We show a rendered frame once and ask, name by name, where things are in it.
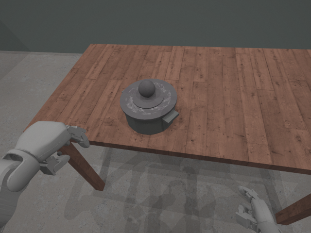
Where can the pot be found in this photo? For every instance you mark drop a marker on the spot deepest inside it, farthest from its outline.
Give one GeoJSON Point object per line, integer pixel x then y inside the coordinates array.
{"type": "Point", "coordinates": [152, 127]}

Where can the robot left forearm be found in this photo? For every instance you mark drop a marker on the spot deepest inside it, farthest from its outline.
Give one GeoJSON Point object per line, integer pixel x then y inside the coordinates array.
{"type": "Point", "coordinates": [17, 168]}

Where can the robot right forearm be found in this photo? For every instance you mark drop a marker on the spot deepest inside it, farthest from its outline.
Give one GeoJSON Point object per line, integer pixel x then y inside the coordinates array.
{"type": "Point", "coordinates": [267, 227]}

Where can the right robot hand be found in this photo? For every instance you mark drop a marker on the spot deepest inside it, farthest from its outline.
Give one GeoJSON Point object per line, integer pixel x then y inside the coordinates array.
{"type": "Point", "coordinates": [258, 212]}

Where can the lid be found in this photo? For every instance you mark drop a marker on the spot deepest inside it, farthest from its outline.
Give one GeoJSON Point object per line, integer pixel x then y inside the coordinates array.
{"type": "Point", "coordinates": [140, 108]}

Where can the knob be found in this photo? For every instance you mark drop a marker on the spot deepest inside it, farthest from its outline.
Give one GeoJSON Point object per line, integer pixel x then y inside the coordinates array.
{"type": "Point", "coordinates": [146, 88]}

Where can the table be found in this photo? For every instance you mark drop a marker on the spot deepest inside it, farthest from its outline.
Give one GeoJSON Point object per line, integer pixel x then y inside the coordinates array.
{"type": "Point", "coordinates": [240, 106]}

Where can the left robot hand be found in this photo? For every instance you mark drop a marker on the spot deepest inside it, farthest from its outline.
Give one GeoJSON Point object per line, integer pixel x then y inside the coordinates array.
{"type": "Point", "coordinates": [44, 138]}

